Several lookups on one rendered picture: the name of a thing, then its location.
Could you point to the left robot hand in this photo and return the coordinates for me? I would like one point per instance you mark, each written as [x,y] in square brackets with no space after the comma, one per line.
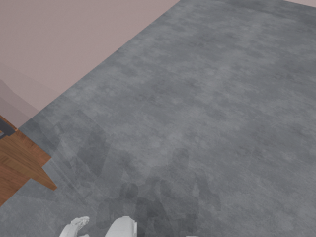
[71,230]

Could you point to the handle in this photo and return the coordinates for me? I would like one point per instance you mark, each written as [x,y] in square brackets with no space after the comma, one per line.
[6,129]

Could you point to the cupboard door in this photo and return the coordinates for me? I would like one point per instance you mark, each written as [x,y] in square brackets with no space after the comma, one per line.
[15,154]

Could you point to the robot left thigh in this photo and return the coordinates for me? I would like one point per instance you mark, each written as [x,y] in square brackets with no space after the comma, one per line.
[123,227]

